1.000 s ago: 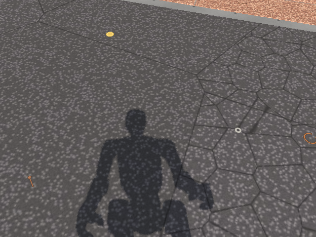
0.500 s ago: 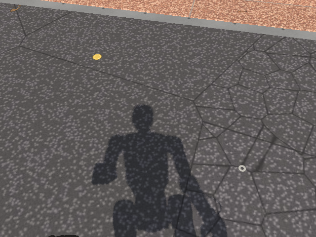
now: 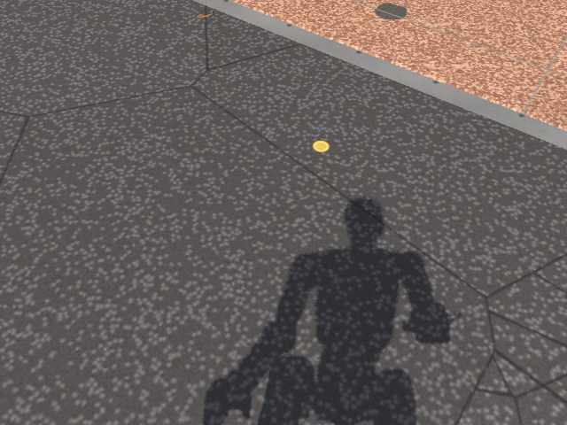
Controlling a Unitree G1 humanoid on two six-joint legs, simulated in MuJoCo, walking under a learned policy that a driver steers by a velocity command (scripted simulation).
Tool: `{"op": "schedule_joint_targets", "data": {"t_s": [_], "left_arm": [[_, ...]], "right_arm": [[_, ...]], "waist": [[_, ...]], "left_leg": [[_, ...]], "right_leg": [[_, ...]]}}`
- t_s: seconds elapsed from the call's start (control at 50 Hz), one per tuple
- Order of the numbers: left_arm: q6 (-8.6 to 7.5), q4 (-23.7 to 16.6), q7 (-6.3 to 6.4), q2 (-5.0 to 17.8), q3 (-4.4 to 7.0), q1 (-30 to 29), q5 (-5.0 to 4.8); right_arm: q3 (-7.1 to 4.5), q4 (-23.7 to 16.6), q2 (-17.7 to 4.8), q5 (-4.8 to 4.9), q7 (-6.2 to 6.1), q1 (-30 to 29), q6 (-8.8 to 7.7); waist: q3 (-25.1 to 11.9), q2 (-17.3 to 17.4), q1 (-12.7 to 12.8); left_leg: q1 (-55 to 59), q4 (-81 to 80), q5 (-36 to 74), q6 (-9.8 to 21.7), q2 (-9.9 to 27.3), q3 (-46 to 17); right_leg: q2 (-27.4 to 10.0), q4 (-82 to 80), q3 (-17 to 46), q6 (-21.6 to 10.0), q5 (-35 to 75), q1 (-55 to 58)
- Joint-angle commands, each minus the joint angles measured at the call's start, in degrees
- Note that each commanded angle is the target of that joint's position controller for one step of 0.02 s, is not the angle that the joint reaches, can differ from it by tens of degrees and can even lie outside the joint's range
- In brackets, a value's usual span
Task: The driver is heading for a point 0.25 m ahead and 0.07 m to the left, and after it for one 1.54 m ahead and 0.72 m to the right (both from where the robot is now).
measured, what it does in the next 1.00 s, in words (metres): walks ahead, turning right: right foot, then left foot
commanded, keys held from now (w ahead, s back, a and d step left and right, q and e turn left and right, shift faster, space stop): w+q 0.02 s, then e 0.98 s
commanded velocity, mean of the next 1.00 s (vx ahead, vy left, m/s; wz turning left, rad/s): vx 0.13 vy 0.00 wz -0.30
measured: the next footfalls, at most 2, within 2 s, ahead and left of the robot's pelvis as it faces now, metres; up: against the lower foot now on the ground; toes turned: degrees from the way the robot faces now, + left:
right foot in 0.54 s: +0.32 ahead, -0.11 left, +0.00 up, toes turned -8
left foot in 0.98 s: +0.36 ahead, +0.12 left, +0.00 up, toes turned -27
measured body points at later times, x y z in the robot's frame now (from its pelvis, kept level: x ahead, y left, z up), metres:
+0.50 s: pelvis +0.20 +0.01 +0.02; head +0.23 +0.00 +0.47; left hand +0.34 +0.26 -0.11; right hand +0.31 -0.27 -0.11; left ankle +0.12 +0.09 -0.72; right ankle +0.28 -0.10 -0.70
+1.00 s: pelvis +0.26 +0.02 +0.02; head +0.30 +0.02 +0.46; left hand +0.52 +0.23 -0.09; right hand +0.28 -0.29 -0.09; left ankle +0.32 +0.14 -0.72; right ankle +0.28 -0.10 -0.71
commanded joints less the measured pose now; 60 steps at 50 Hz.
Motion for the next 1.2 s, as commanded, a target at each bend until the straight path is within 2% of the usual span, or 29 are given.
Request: {"op": "schedule_joint_targets", "data": {"t_s": [0.02,0.04,0.06,0.08,0.1,0.14,0.2,0.28,0.42,0.5,0.52,0.54,0.56,0.58,0.6,0.62,0.66,0.7,0.76,0.9,0.96,0.98,1.0,1.02,1.04,1.08,1.1,1.16,1.2], "left_arm": [[-0.88,-6.4,0.10,5.6,0.45,-2.4,1.85],[-3.42,-8.3,-0.73,2.5,-1.09,0.2,0.84],[-4.78,-8.1,-1.39,7.1,0.03,-5.3,-1.84],[-5.00,-7.3,-1.45,7.1,0.06,-5.5,-2.45],[-4.62,-5.9,-0.85,6.8,0.25,-5.4,-1.16],[-2.52,-4.2,-0.60,7.0,0.95,-3.7,-0.36],[-0.22,-3.2,-0.25,4.6,0.69,-2.0,0.01],[0.16,-4.7,-0.46,4.0,0.32,-6.7,0.22],[0.93,-9.5,-2.58,4.6,0.16,-12.8,0.49],[0.71,-10.5,-4.08,5.5,0.85,-8.4,0.30],[0.33,-9.8,-3.95,7.4,1.70,-3.9,0.56],[0.27,-10.2,-2.85,13.2,3.36,-0.2,1.28],[0.58,-10.4,-2.13,16.9,3.65,1.1,2.26],[0.50,-11.6,-2.36,13.6,2.59,0.9,2.45],[0.46,-13.3,-2.23,12.1,2.50,-4.4,1.62],[0.86,-14.2,-1.80,10.4,2.14,-8.1,0.27],[1.91,-15.3,-0.92,8.6,1.49,-10.7,-0.11],[2.53,-15.7,-0.35,10.0,1.96,-9.9,0.77],[2.98,-16.5,0.41,11.7,2.64,-9.1,0.54],[4.44,-18.7,0.72,11.6,2.49,-10.9,0.69],[5.25,-20.0,1.04,10.8,2.04,-12.4,-0.03],[5.43,-20.4,1.13,8.7,1.39,-11.0,0.08],[5.04,-22.1,0.90,5.9,0.79,-9.3,-0.13],[4.11,-22.2,0.41,10.8,2.12,-9.5,0.84],[4.07,-20.8,0.06,13.9,3.26,-7.9,0.45],[5.22,-18.5,0.30,11.9,3.22,-5.9,0.40],[5.66,-18.7,0.16,10.3,2.76,-6.1,0.29],[5.71,-21.8,-0.28,7.9,1.64,-10.9,-0.56],[5.64,-23.4,-0.56,7.2,1.19,-12.9,-0.37]], "right_arm": [[-6.42,2.1,-18.2,0.32,-2.05,21.4,0.21],[-5.51,-0.2,-19.1,-0.88,-1.73,19.4,-0.92],[-3.68,0.3,-13.2,-1.66,-1.37,19.0,-1.53],[-2.84,0.5,-10.3,-1.64,-1.34,15.9,-2.03],[-2.18,-0.3,-8.3,-1.21,-1.31,11.0,-2.32],[-1.15,-0.5,-5.6,-1.99,-1.67,7.2,-2.60],[-1.23,1.3,-7.0,-2.87,-2.43,7.1,-3.62],[-0.74,2.2,-7.1,-3.00,-4.34,5.0,-3.02],[-1.17,3.6,-8.9,-1.91,-6.24,6.0,0.17],[-1.72,2.0,-10.3,-0.43,-7.19,3.2,1.96],[-1.73,1.9,-10.3,-0.26,-7.34,3.9,2.10],[-1.37,0.4,-9.5,-1.65,-7.02,4.0,1.62],[-0.04,-1.6,-4.7,-4.16,-5.93,4.7,1.10],[-0.08,-0.8,-6.0,-2.76,-4.86,5.6,0.59],[-0.50,-1.2,-7.6,-0.59,-4.47,3.1,0.46],[-0.80,-0.8,-8.1,-0.68,-4.90,1.7,0.78],[-1.47,-1.0,-8.9,-1.76,-5.89,0.6,1.77],[-1.08,-0.8,-6.9,-1.59,-6.12,1.9,1.99],[-0.72,-0.6,-6.2,-1.36,-6.51,2.0,1.82],[-1.06,-1.1,-7.8,-0.90,-5.43,2.1,0.48],[-1.62,0.4,-8.8,-0.85,-4.41,7.7,-0.61],[-2.52,0.7,-12.2,-1.78,-4.52,9.7,-0.54],[-3.46,0.1,-17.5,-3.19,-5.01,7.8,0.22],[-2.79,-1.4,-14.8,-4.92,-4.88,6.5,0.09],[-1.96,-3.1,-11.9,-4.41,-5.19,3.2,-0.01],[-1.26,-4.0,-9.2,-2.32,-5.65,0.5,0.31],[-0.97,-4.0,-9.1,-1.95,-5.91,1.1,0.52],[-1.16,-3.5,-10.2,-2.42,-6.65,5.4,1.39],[-1.64,-3.3,-11.6,-2.40,-6.88,7.6,1.76]], "waist": [[-12.9,9.3,-9.6],[-22.2,13.0,-5.7],[-19.4,4.5,-8.3],[-13.3,3.2,-6.5],[-9.7,-1.2,-4.2],[-7.6,1.0,-1.2],[-6.9,1.5,0.6],[-5.5,3.8,-0.3],[-3.6,4.1,-3.2],[-4.9,4.3,-0.3],[-7.5,2.0,2.0],[-11.9,-6.7,2.9],[-16.5,-18.0,-0.3],[-23.9,-12.1,1.2],[-18.1,-8.4,0.5],[-12.7,-3.1,-0.7],[-8.7,-3.1,-2.3],[-8.9,-6.3,-2.8],[-10.6,-7.4,-2.0],[-9.2,-11.1,-1.0],[-9.1,-10.6,-4.2],[-9.8,-5.1,-3.7],[-7.7,12.7,-0.1],[-7.6,15.1,-1.1],[-6.9,9.7,0.0],[-5.0,6.2,0.4],[-4.2,6.3,-0.4],[-3.6,8.2,-3.3],[-4.9,9.1,-4.9]], "left_leg": [[40.9,-5.7,-1.4,9.4,8.1,-21.8],[51.2,-16.3,-1.6,19.2,19.8,-52.3],[48.9,-17.8,10.1,15.2,19.1,-44.0],[41.1,-15.4,22.3,12.6,17.5,-31.7],[32.5,-14.5,28.3,9.5,14.6,-23.4],[22.4,-17.3,32.8,6.7,11.8,-15.5],[18.5,-19.6,41.4,6.0,10.4,-8.5],[20.0,-20.9,38.7,3.0,8.3,-0.7],[29.8,-16.5,34.7,3.6,13.2,0.0],[30.5,-4.7,41.8,0.9,13.2,0.8],[28.0,3.8,40.6,-2.2,10.0,3.0],[17.1,18.3,22.4,-6.5,4.6,4.5],[-1.5,35.7,-31.4,-10.2,-8.0,1.2],[-3.9,42.5,-33.2,-9.5,-6.2,-11.0],[-7.7,42.7,-28.9,-9.0,-4.1,-11.3],[-8.6,38.7,-24.7,-9.2,-2.1,-10.4],[-4.2,30.8,-19.5,-10.0,-1.0,-9.4],[-1.5,24.0,-17.0,-10.8,-2.4,-8.3],[0.6,16.2,-14.0,-12.0,-3.1,-8.9],[6.0,3.5,-12.2,-11.3,-4.0,-9.9],[16.0,-12.3,-3.7,-9.0,-3.2,-8.7],[22.6,-15.8,-2.1,-6.2,5.1,-15.0],[25.9,-18.5,7.6,1.7,17.1,-29.6],[21.8,-19.6,12.6,8.5,23.4,-36.3],[20.5,-18.3,13.2,7.6,21.0,-30.3],[21.1,-16.4,10.5,2.5,13.9,-19.8],[21.1,-16.3,12.6,2.6,13.2,-17.3],[25.1,-17.0,14.2,3.8,12.2,-12.4],[28.7,-16.7,15.6,4.8,14.0,-12.0]], "right_leg": [[-3.0,43.1,3.2,-2.7,19.8,-30.3],[6.9,56.6,16.8,-1.2,-9.0,-44.2],[3.3,57.9,22.2,-2.2,-5.2,-48.1],[0.5,54.7,21.1,-3.2,-1.2,-47.6],[-2.5,50.0,21.0,-3.2,2.1,-44.1],[-4.3,45.4,21.4,-3.4,5.4,-36.7],[-3.0,39.7,21.1,-2.5,11.0,-34.5],[-1.4,25.1,20.8,-1.8,22.4,-35.4],[0.0,15.4,17.3,-2.9,19.3,-39.3],[3.9,7.7,13.3,-6.4,15.4,-33.0],[5.2,1.0,14.2,-8.5,26.1,-24.6],[-2.9,0.4,27.8,-12.9,52.1,-12.2],[-16.2,1.3,48.8,-24.9,77.7,1.3],[-17.1,-0.3,51.2,-27.7,66.4,3.6],[-14.7,-1.7,46.0,-25.3,55.7,-1.2],[-11.2,-3.2,41.1,-21.4,46.3,-6.7],[-7.1,-5.5,37.4,-18.1,36.8,-16.0],[-5.1,-6.0,36.2,-17.3,36.5,-17.5],[-4.6,-5.7,37.2,-16.7,32.3,-17.2],[-3.4,-5.4,44.4,-14.7,20.1,-18.9],[-0.3,-1.0,44.5,-11.6,21.5,-21.2],[3.2,5.7,40.9,-8.7,13.3,-27.2],[13.4,17.8,28.9,-5.4,-3.9,-39.6],[10.9,31.8,27.8,-3.0,-9.5,-42.1],[9.0,38.7,28.4,-2.2,-5.5,-41.4],[8.1,44.3,26.3,-0.3,1.3,-42.7],[7.8,46.6,25.6,0.6,2.9,-43.5],[5.9,40.3,21.7,2.2,6.2,-45.3],[4.3,34.6,21.0,2.9,5.7,-44.4]]}}
Velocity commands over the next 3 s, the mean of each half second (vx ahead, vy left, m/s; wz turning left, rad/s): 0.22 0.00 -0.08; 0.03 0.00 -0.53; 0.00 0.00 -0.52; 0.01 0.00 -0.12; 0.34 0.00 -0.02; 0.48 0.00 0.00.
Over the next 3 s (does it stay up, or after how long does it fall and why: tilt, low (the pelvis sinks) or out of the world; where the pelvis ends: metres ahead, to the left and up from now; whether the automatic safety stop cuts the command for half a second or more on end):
stays up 0.61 -0.24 0.03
